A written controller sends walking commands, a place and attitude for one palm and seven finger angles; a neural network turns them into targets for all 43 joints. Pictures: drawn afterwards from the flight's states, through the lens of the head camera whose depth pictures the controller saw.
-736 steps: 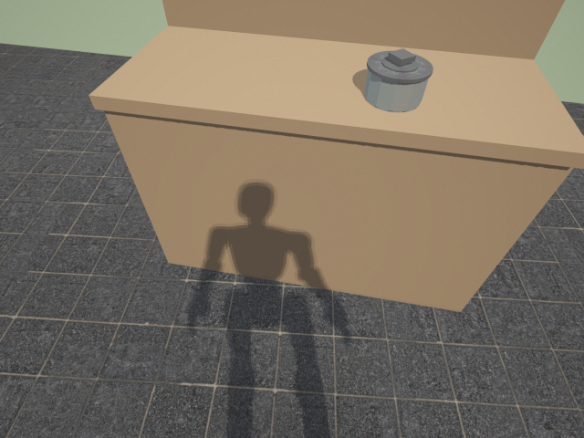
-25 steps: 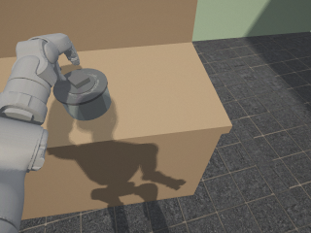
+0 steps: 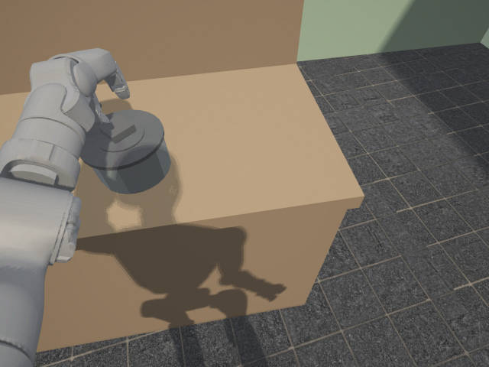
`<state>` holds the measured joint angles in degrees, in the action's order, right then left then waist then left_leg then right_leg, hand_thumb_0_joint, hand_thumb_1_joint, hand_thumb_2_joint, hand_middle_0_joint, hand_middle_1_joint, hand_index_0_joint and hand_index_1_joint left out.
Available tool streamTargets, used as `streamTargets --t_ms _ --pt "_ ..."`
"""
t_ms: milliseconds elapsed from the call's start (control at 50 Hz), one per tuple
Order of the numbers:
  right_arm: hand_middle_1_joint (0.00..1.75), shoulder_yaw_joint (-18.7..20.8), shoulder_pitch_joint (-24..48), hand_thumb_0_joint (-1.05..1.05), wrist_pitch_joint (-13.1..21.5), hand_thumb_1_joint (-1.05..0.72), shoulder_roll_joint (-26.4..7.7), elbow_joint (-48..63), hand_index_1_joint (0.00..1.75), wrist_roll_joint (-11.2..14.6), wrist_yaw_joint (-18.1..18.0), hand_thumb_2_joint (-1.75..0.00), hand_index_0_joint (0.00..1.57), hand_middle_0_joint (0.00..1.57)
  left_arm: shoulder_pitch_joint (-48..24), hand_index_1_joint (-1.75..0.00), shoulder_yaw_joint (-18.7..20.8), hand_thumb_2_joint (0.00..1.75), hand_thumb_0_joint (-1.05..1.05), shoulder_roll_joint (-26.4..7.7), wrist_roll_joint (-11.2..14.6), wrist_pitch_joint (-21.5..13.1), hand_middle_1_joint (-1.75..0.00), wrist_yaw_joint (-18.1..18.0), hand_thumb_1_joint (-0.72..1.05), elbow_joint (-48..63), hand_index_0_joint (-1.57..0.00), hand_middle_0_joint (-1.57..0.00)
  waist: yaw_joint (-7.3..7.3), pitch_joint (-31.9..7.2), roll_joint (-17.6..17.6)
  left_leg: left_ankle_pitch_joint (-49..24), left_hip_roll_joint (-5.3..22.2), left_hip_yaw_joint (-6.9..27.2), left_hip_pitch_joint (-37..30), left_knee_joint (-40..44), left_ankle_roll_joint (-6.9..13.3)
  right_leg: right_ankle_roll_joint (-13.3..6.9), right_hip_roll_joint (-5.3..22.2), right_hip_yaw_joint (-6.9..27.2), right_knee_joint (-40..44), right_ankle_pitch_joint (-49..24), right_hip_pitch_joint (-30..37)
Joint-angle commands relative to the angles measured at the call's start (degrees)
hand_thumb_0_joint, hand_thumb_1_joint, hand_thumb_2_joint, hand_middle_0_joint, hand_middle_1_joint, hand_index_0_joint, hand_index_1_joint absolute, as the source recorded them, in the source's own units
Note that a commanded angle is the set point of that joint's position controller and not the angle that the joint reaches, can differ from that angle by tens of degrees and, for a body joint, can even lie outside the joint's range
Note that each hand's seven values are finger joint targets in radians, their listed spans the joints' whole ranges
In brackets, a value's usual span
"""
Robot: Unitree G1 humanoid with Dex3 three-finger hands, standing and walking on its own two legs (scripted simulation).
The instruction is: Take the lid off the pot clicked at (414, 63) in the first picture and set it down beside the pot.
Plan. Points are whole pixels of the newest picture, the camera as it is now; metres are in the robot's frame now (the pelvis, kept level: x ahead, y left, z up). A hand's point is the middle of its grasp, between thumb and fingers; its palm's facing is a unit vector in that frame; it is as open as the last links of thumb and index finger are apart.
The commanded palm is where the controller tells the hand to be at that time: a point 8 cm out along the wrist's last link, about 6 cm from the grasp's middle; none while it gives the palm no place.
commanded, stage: move the open hand above the knob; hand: left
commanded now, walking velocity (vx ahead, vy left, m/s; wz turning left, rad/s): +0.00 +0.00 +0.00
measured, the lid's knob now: (117, 128) +0.51 +0.20 +0.12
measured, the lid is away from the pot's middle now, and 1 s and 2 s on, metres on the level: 0.00 0.00 0.00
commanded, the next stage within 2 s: lower the open fingers around the knob in 0.02 s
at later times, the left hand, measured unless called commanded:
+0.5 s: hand (102, 121) +0.48 +0.20 +0.17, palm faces -0.41 -0.15 -0.90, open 10.2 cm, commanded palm +0.49 +0.21 +0.22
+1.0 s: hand (104, 126) +0.48 +0.21 +0.15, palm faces -0.41 -0.14 -0.90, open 10.3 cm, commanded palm +0.49 +0.21 +0.20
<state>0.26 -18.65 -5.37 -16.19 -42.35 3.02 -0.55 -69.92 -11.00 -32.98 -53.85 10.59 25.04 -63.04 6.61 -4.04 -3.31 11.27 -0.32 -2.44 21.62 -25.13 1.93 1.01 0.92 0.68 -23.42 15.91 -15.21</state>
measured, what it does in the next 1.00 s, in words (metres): stands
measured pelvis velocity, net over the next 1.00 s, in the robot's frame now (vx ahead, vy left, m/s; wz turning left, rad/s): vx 0.00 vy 0.00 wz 0.00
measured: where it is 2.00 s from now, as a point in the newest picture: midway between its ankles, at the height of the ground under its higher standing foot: outside the picture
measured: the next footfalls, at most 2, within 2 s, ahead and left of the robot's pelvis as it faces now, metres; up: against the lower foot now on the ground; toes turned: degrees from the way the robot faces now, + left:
none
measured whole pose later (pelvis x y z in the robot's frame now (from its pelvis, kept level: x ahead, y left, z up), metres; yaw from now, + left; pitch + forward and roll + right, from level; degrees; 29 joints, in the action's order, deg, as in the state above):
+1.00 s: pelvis +0.00 +0.00 -0.01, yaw +0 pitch +10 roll -1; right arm 1.2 -20.8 -6.8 -16.4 -43.0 3.0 -1.2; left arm -69.9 -11.9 -32.9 -53.2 10.9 25.2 -67.9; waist 8.1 -5.0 -2.5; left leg 13.4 0.2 -1.9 26.4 -30.0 2.0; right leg 1.0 0.4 0.3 -27.0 17.5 -19.2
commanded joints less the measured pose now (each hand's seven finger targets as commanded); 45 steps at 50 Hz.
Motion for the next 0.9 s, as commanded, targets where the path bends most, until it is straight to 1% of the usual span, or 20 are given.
streamTargets --t_ms 0,100,120,160,180,220,260,280,340,400,460,480,520,560,600,620,680,740,840,880 --pt "0.30 3.85 -2.20 0.00 2.11 -0.90 -8.92 5.77 0.30 -0.13 -0.47 -0.90 0.20 0.20 -34.34 -0.08 1.81 1.55 0.00 -12.87 -1.17 -1.21 -0.08 -2.06 -0.36 15.49 -0.84 -0.84 0.27 -24.51 0.74 -26.63 -1.49 2.00 -22.10 -2.33 2.66 -2.53 -4.58 -1.35 1.13 -22.16 -0.82" --pt "0.30 3.44 -2.33 0.00 0.79 -0.90 -9.75 5.11 0.30 0.12 -0.58 -0.90 0.20 0.20 -26.29 -0.08 3.15 1.55 0.00 -14.00 -0.08 0.18 -0.08 -0.93 -0.36 8.44 -0.84 -0.84 -0.10 -17.49 4.36 -19.66 -1.98 0.61 -16.08 -1.03 2.75 -2.49 -4.29 -1.80 1.44 -20.88 -0.41" --pt "0.30 3.09 -1.04 0.00 0.64 -0.90 -10.13 4.08 0.30 0.18 -0.75 -0.90 0.20 0.20 -28.94 -0.08 1.48 1.55 0.00 -12.69 0.91 3.68 -0.08 0.48 -0.36 1.64 -0.84 -0.84 0.38 -15.55 4.05 -16.02 -2.95 0.74 -14.34 -0.53 2.94 -2.61 -4.19 -2.06 1.38 -20.83 -0.26" --pt "0.30 3.61 -1.82 0.00 1.00 -0.90 -10.23 4.21 0.30 0.19 -0.40 -0.90 0.20 0.20 -36.03 -0.08 -0.42 1.55 0.00 -11.27 1.36 5.16 -0.08 1.54 -0.36 7.94 -0.84 -0.84 0.89 -17.91 1.97 -17.43 -3.06 0.94 -16.55 -0.47 2.88 -2.77 -4.39 -2.13 1.81 -21.56 -0.65" --pt "0.30 3.61 -1.88 0.00 1.43 -0.90 -10.30 4.32 0.30 -0.22 -0.41 -0.90 0.20 0.20 -38.27 -0.08 2.14 1.55 0.00 -15.06 0.35 4.86 -0.08 1.43 -0.36 9.72 -0.84 -0.84 0.70 -21.14 1.20 -18.37 -2.98 1.52 -18.24 -1.21 3.05 -2.62 -4.40 -1.58 1.73 -21.89 -0.12" --pt "0.30 3.75 -1.96 0.00 2.11 -0.90 -9.51 4.69 0.30 -0.40 -0.52 -0.90 0.20 0.20 -40.99 -0.08 -0.49 1.55 0.00 -11.97 -0.34 3.28 -0.08 1.90 -0.36 12.22 -0.84 -0.84 1.71 -23.99 0.54 -20.17 -2.83 2.39 -20.87 -2.57 3.01 -2.61 -4.72 -1.49 1.36 -21.91 -1.56" --pt "0.30 4.25 -2.84 0.00 2.13 -0.90 -9.52 4.08 0.30 -0.34 -0.61 -0.90 0.20 0.20 -37.10 -0.08 -3.74 1.55 0.00 -6.75 0.21 2.93 -0.08 2.55 -0.36 9.40 -0.84 -0.84 2.37 -21.66 2.30 -21.09 -2.57 2.44 -20.90 -3.03 2.96 -2.71 -5.08 -2.05 1.68 -21.29 -3.78" --pt "0.30 4.36 -3.30 0.00 1.75 -0.90 -10.01 3.91 0.30 -0.50 -0.52 -0.90 0.20 0.20 -35.00 -0.08 -1.22 1.55 0.00 -9.59 -0.01 2.76 -0.08 2.45 -0.36 8.96 -0.84 -0.84 1.97 -21.78 3.27 -19.06 -2.51 2.31 -20.03 -2.94 2.91 -2.48 -5.08 -1.94 1.39 -20.51 -3.45" --pt "0.30 3.65 -3.00 0.00 0.68 -0.90 -10.40 3.50 0.30 -0.09 -0.90 -0.90 0.20 0.20 -29.06 -0.08 -0.76 1.55 0.00 -10.16 0.66 3.18 -0.08 2.59 -0.36 1.55 -0.84 -0.84 2.05 -16.16 6.22 -13.12 -2.97 1.06 -13.81 -1.92 2.86 -2.42 -4.50 -2.16 1.04 -19.31 -3.23" --pt "0.30 3.63 -2.68 0.00 0.38 -0.90 -10.20 4.05 0.30 -0.38 -0.93 -0.90 0.20 0.20 -34.44 -0.08 1.46 1.55 0.00 -14.25 -0.84 2.18 -0.08 1.17 -0.36 6.82 -0.84 -0.84 1.24 -21.04 1.55 -16.55 -2.77 1.13 -15.74 -2.75 2.73 -2.88 -4.42 -1.74 0.06 -21.55 -1.56" --pt "0.30 4.00 -3.00 0.00 0.68 -0.90 -9.62 4.37 0.30 -0.26 -0.86 -0.90 0.20 0.20 -37.81 -0.08 -1.50 1.55 0.00 -10.49 -0.82 1.23 -0.08 0.25 -0.36 10.41 -0.84 -0.84 1.99 -22.29 -1.38 -20.31 -2.40 2.22 -19.04 -3.55 2.50 -3.25 -5.00 -2.04 0.21 -20.81 -3.92" --pt "0.30 4.14 -3.70 0.00 0.74 -0.90 -9.92 4.09 0.30 -0.31 -0.90 -0.90 0.20 0.20 -36.80 -0.08 1.39 1.55 0.00 -13.67 -1.38 1.27 -0.08 -0.17 -0.36 8.75 -0.84 -0.84 1.82 -22.23 -1.12 -19.88 -2.13 2.31 -19.12 -3.81 2.58 -3.07 -5.14 -1.83 0.21 -20.34 -4.20" --pt "0.30 3.91 -4.08 0.00 0.62 -0.90 -10.02 3.97 0.30 -0.20 -1.20 -0.90 0.20 0.20 -32.55 -0.08 3.14 1.55 0.00 -15.13 -0.99 1.29 -0.08 -0.35 -0.36 5.16 -0.84 -0.84 1.41 -21.85 1.45 -18.84 -2.27 1.88 -16.97 -3.76 2.80 -2.93 -4.98 -1.84 -0.13 -21.02 -2.76" --pt "0.30 3.92 -3.91 0.00 0.59 -0.90 -10.09 4.43 0.30 -0.16 -1.10 -0.90 0.20 0.20 -29.69 -0.08 2.56 1.55 0.00 -13.62 -0.20 1.06 -0.08 -0.35 -0.36 5.68 -0.84 -0.84 0.69 -22.73 0.19 -22.05 -2.20 1.68 -17.10 -3.94 2.52 -3.08 -4.81 -2.18 -0.94 -22.79 -2.20" --pt "0.30 3.84 -4.07 0.00 0.23 -0.90 -9.90 3.99 0.30 -0.07 -1.01 -0.90 0.20 0.20 -29.31 -0.08 -0.91 1.55 0.00 -9.78 -0.57 1.44 -0.08 -0.13 -0.36 3.11 -0.84 -0.84 1.84 -19.96 0.52 -20.54 -1.93 1.74 -16.53 -4.21 2.41 -2.79 -4.91 -2.32 -0.73 -20.67 -5.04" --pt "0.30 4.01 -4.51 0.00 0.06 -0.90 -10.03 3.87 0.30 -0.05 -1.04 -0.90 0.20 0.20 -29.05 -0.08 -0.63 1.55 0.00 -10.19 -0.59 1.57 -0.08 -0.06 -0.36 3.14 -0.84 -0.84 2.02 -19.26 2.14 -18.66 -1.99 1.68 -15.76 -4.11 2.54 -2.67 -5.06 -2.39 -0.59 -19.88 -5.12" --pt "0.30 4.43 -5.38 0.00 0.23 -0.90 -10.34 3.91 0.30 -0.44 -1.01 -0.90 0.20 0.20 -33.54 -0.08 2.65 1.55 0.00 -14.63 -1.16 0.65 -0.08 -0.64 -0.36 8.14 -0.84 -0.84 1.67 -24.83 0.05 -22.79 -1.74 2.40 -19.17 -4.84 2.68 -2.80 -5.14 -1.83 -0.97 -21.62 -4.36" --pt "0.30 4.08 -5.46 0.00 -0.07 -0.90 -10.03 3.77 0.30 -0.05 -1.34 -0.90 0.20 0.20 -27.93 -0.08 1.60 1.55 0.00 -12.58 -0.49 0.43 -0.08 -0.57 -0.36 3.10 -0.84 -0.84 1.94 -20.97 2.51 -20.68 -1.92 1.64 -15.62 -5.01 2.72 -2.61 -5.08 -2.13 -1.31 -21.36 -4.74" --pt "0.30 4.34 -5.89 0.00 -0.34 -0.90 -9.96 3.17 0.30 0.02 -1.20 -0.90 0.20 0.20 -30.65 -0.08 -0.89 1.55 0.00 -9.63 -0.34 0.55 -0.08 -0.88 -0.36 4.03 -0.84 -0.84 2.81 -20.17 1.55 -19.26 -1.63 1.96 -16.36 -4.91 2.71 -2.77 -5.22 -2.27 -1.00 -19.21 -7.29" --pt "0.30 4.38 -6.28 0.00 -0.21 -0.90 -10.25 3.33 0.30 -0.23 -1.09 -0.90 0.20 0.20 -30.12 -0.08 1.87 1.55 0.00 -12.69 -0.37 0.27 -0.08 -1.14 -0.36 5.28 -0.84 -0.84 1.89 -21.98 0.61 -21.40 -1.54 2.26 -17.23 -5.19 2.62 -2.85 -5.27 -2.18 -1.45 -19.96 -6.43"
